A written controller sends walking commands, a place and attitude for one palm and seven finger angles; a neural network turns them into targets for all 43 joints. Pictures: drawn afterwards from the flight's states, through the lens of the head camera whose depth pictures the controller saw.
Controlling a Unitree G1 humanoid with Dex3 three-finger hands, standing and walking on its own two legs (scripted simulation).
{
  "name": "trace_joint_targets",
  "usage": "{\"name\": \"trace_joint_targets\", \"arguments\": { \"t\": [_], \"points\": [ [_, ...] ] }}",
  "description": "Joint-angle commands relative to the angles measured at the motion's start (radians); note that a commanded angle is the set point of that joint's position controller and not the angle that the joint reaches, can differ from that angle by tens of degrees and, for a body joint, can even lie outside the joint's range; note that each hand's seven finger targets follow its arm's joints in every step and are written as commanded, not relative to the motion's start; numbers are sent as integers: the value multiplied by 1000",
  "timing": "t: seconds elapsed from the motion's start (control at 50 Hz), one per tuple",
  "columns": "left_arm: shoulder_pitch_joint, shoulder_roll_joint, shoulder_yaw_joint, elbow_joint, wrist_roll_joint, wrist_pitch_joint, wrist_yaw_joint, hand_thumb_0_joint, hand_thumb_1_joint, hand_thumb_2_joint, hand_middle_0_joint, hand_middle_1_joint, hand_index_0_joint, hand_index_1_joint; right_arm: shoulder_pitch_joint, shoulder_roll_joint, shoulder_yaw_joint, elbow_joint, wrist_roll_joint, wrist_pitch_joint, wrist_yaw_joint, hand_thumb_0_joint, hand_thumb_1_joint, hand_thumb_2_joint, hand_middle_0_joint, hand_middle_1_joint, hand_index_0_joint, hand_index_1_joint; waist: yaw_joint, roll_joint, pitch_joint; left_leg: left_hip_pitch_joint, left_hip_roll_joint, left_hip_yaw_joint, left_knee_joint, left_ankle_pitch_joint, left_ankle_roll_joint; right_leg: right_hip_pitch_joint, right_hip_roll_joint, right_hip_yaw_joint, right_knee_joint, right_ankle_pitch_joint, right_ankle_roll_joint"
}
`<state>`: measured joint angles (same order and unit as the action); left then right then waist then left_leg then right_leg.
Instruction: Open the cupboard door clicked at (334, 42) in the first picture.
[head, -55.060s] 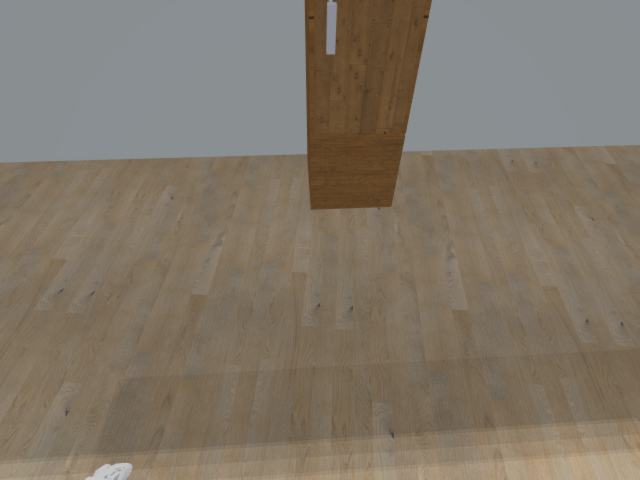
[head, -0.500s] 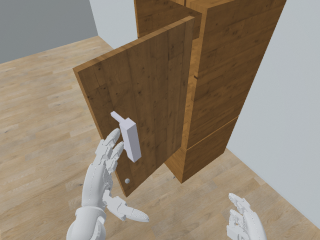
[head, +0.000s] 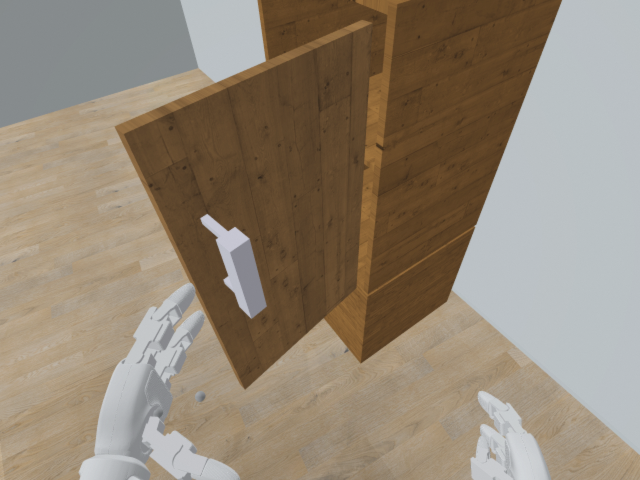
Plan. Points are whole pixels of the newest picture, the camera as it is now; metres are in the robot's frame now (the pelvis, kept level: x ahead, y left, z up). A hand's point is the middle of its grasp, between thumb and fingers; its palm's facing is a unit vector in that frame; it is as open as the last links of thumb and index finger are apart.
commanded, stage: slide the hand sideways off the handle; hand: left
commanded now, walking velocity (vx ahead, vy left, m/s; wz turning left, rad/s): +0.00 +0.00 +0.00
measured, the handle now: (232, 266) +0.35 +0.14 +0.09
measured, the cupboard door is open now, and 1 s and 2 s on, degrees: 100 100 100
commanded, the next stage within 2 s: draw the hand back to the body in 0.06 s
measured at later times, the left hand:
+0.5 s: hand (138, 385) +0.19 +0.19 +0.12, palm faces +0.04 -1.00 -0.06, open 16.3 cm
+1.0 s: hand (54, 350) +0.20 +0.25 +0.16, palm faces +0.29 -0.88 -0.37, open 13.4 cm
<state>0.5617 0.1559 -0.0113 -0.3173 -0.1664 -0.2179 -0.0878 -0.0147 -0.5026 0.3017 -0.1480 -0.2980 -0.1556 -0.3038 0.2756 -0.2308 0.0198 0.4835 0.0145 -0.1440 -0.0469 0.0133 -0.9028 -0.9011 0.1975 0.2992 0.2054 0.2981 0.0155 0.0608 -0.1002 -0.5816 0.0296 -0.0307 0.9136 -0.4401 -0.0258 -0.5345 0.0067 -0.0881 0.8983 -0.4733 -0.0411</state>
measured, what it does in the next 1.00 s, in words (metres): stands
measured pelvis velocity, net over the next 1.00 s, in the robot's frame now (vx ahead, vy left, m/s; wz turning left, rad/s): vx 0.01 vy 0.04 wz -0.02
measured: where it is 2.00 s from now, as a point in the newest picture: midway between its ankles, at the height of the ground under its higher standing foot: outside the picture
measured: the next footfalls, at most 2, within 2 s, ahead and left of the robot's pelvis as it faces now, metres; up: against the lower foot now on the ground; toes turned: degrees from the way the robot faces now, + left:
none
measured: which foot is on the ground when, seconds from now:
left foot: down 0.00-1.00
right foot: down 0.00-1.00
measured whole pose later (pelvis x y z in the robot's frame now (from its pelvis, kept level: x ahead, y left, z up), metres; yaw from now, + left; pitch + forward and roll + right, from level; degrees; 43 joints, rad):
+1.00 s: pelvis +0.01 +0.04 +0.04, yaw -1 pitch -2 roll -1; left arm 0.56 0.31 0.17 -0.45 -0.04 -0.05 0.11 -0.01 -0.03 0.50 -0.17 -0.30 -0.18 -0.30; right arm 0.24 -0.21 0.06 0.59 0.00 -0.15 -0.11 0.01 -0.90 -0.90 0.20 0.30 0.21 0.30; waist 0.06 0.06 -0.01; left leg -0.24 0.00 0.01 0.60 -0.32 0.03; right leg -0.19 -0.01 -0.05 0.53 -0.32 0.01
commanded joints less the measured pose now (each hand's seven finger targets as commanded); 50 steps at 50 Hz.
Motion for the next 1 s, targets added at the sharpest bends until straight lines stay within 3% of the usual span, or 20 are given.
{"name": "trace_joint_targets", "arguments": {
  "t": [0.0, 0.06, 0.1, 0.12, 0.16, 0.22, 0.32, 0.44, 0.54, 0.64, 0.66, 0.68, 0.7, 0.8, 0.84, 0.88, 0.98],
  "points": [
    [-35, 91, 94, -219, -42, -82, -28, 0, -500, 300, -150, -300, -150, -300, -101, -82, -33, -172, 4, -85, -16, 0, -900, -900, 200, 300, 200, 300, -4, -96, -79, 14, -55, 11, -83, 143, 39, 58, -12, 118, -207, 199, 45],
    [-49, 108, 122, -217, -58, -104, -40, 0, -500, 300, -150, -300, -150, -300, -99, -84, -37, -163, 4, -96, -20, 0, -900, -900, 200, 300, 200, 300, -9, -113, -83, 2, -56, 11, -62, 145, 37, 60, -22, 142, -214, 214, 53],
    [-45, 96, 112, -215, -64, -114, -53, 0, -500, 300, -150, -300, -150, -300, -99, -84, -38, -161, 8, -104, -21, 0, -900, -900, 200, 300, 200, 300, -9, -83, -88, 7, -57, 11, -63, 152, 37, 53, -19, 132, -204, 220, 49],
    [-54, 92, 105, -214, -66, -115, -57, 0, -500, 300, -150, -300, -150, -300, -97, -85, -38, -157, 8, -107, -21, 0, -900, -900, 200, 300, 200, 300, -13, -100, -92, 11, -55, 9, -60, 155, 37, 53, -18, 133, -205, 215, 51],
    [-40, 99, 109, -231, -73, -117, -67, 0, -500, 300, -150, -300, -150, -300, -96, -87, -39, -158, 11, -113, -20, 0, -900, -900, 200, 300, 200, 300, -6, -56, -106, 27, -55, 5, -70, 168, 38, 58, -16, 120, -191, 244, 46],
    [-43, 150, 150, -258, -69, -97, -70, 0, -500, 300, -150, -300, -150, -300, -102, -87, -40, -159, 15, -113, -27, 0, -900, -900, 200, 300, 200, 300, 6, -39, -125, 55, -52, 4, -87, 191, 42, 69, -4, 102, -184, 251, 38],
    [-17, 153, 201, -235, -101, -37, -80, 0, -500, 300, -150, -300, -150, -300, -117, -80, -33, -156, 22, -107, -35, 0, -900, -900, 200, 300, 200, 300, 22, -83, -100, 69, -49, -2, -118, 209, 41, 98, 3, 79, -199, 287, 40],
    [-34, 153, 210, -265, -136, 21, -118, 0, -500, 300, -150, -300, -150, -300, -129, -86, -23, -152, 28, -118, -42, 0, -900, -900, 200, 300, 200, 300, 19, -45, -73, 114, -47, -6, -154, 220, 42, 104, 9, 55, -220, 297, 39],
    [-53, 196, 253, -313, -145, 39, -136, 0, -500, 300, -150, -300, -150, -300, -126, -92, -17, -143, 27, -128, -46, 0, -900, -900, 200, 300, 200, 300, 28, -27, -95, 158, -42, -16, -181, 255, 41, 134, 17, 30, -218, 326, 32],
    [-85, 200, 267, -324, -156, 69, -146, 0, -325, 375, -156, -300, -156, -300, -138, -94, -8, -131, 32, -137, -48, 0, -900, -900, 200, 300, 200, 300, 26, 7, -52, 188, -38, -25, -216, 239, 37, 128, 23, 9, -237, 298, 28],
    [-140, 365, 298, -419, 16, 67, 3, 0, -290, 390, -158, -300, -158, -300, -131, -96, -12, -132, 12, -122, -70, 0, -900, -900, 200, 300, 200, 300, 53, 16, -57, 204, -30, -1, -263, 228, 39, 174, 4, 71, -314, 278, 15],
    [-60, 260, 255, -361, 30, 91, 67, 0, -255, 405, -159, -300, -159, -300, -128, -69, -3, -124, 3, -116, -77, 0, -900, -900, 200, 300, 200, 300, 32, -10, 12, 213, -32, 5, -281, 196, 37, 157, -2, 60, -348, 238, 18],
    [-38, 224, 229, -342, 39, 105, 95, 0, -220, 420, -160, -300, -160, -300, -125, -71, 0, -123, 2, -108, -75, 0, -900, -900, 200, 300, 200, 300, 27, -35, 30, 213, -30, 0, -290, 177, 36, 154, -4, 55, -358, 210, 21],
    [-71, 253, 237, -354, 108, 110, 183, 0, -45, 495, -166, -300, -166, -300, -149, -79, 5, -95, -6, -79, -73, 0, -900, -900, 200, 300, 200, 300, 28, 29, 46, 300, -18, 0, -371, 206, 36, 228, -8, 43, -407, 220, 19],
    [-70, 275, 260, -355, 116, 106, 200, 0, 25, 525, -169, -300, -169, -300, -166, -81, 3, -89, -10, -77, -74, 0, -900, -900, 200, 300, 200, 300, 33, -11, 41, 328, -13, 0, -403, 222, 39, 267, -7, 41, -432, 230, 21],
    [-71, 282, 272, -368, 124, 99, 210, 0, 95, 555, -171, -300, -171, -300, -169, -82, 1, -79, -13, -78, -73, 0, -900, -900, 200, 300, 200, 300, 37, 12, 17, 365, -12, 3, -429, 254, 37, 304, -8, 41, -441, 261, 21],
    [-76, 300, 316, -339, 130, 93, 225, 0, 270, 630, -178, -300, -178, -300, -184, -86, -3, -48, -17, -71, -67, 0, -900, -900, 200, 300, 200, 300, 45, 5, 37, 403, -4, 6, -491, 317, 31, 371, -6, 37, -478, 308, 20]
  ]
}}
